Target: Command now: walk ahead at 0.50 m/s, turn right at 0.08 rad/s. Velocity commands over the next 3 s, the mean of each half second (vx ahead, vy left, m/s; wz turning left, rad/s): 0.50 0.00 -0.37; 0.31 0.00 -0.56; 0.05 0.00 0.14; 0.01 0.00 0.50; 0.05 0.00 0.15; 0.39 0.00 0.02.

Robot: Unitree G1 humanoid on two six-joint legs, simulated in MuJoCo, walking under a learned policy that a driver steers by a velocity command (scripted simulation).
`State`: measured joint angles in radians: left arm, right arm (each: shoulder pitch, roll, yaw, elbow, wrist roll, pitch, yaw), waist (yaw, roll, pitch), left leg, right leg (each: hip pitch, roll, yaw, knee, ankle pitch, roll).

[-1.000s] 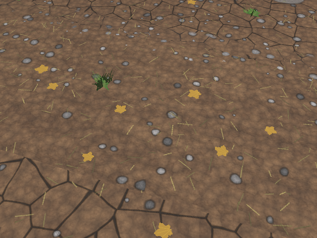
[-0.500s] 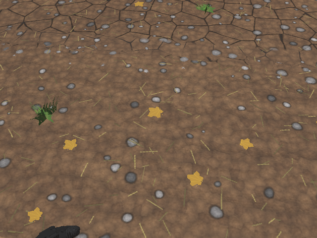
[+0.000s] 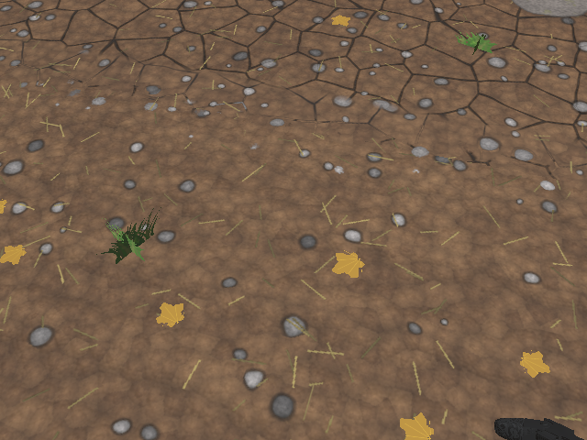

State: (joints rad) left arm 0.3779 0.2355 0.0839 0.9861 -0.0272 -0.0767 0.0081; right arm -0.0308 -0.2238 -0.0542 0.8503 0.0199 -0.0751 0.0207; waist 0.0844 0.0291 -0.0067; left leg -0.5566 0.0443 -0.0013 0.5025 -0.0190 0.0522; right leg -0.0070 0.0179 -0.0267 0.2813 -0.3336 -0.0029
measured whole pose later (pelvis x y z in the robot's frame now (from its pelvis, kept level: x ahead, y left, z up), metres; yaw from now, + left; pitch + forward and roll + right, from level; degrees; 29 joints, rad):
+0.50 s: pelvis +0.26 +0.02 +0.00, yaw -13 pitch +1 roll +2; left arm 0.06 0.23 0.08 0.85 -0.02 -0.03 -0.04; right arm 0.31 -0.23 -0.07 1.02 0.00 -0.08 -0.02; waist -0.07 -0.04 0.02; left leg 0.09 -0.02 0.25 0.21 -0.32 0.02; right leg -0.66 -0.08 -0.01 0.68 0.03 -0.06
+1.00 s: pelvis +0.48 -0.07 +0.00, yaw -32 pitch +3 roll +0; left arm 0.21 0.29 0.09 0.78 -0.02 0.01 0.03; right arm 0.00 -0.27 -0.06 0.79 0.00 -0.06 -0.01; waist 0.05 0.03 0.04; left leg -0.56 0.00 -0.10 0.60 -0.10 -0.07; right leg -0.25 0.13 0.15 0.49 -0.28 -0.07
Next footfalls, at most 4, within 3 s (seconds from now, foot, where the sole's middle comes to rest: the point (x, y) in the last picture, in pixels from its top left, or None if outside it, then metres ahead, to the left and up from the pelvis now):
0.04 left None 0.19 0.12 -0.77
0.60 right None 0.45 -0.15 -0.77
1.04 left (355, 350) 0.69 -0.05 -0.77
1.42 right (427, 433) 0.51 -0.21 -0.77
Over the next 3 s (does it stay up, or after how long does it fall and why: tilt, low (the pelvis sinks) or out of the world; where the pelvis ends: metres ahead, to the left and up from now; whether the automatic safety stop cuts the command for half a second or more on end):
stays up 0.77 -0.09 -0.01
